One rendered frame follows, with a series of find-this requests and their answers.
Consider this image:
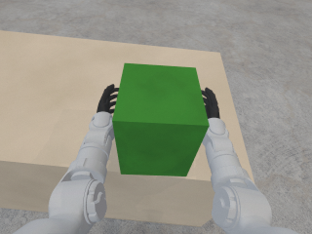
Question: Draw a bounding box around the left robot upper arm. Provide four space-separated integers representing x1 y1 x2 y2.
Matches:
13 178 107 234

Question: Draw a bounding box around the right robot forearm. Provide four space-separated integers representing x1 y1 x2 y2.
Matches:
202 117 272 221

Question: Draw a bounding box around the left robot forearm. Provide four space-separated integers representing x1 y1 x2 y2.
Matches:
48 111 115 216

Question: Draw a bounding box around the right robot upper arm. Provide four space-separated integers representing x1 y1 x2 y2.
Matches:
212 185 299 234

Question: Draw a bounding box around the pedestal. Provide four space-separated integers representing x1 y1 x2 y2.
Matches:
0 30 254 227

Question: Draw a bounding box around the robot right hand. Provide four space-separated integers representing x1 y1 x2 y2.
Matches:
201 87 220 119

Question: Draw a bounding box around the robot left hand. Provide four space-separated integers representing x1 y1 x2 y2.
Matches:
97 84 119 114

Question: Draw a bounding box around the carton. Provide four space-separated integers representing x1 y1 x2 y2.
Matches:
112 63 210 176

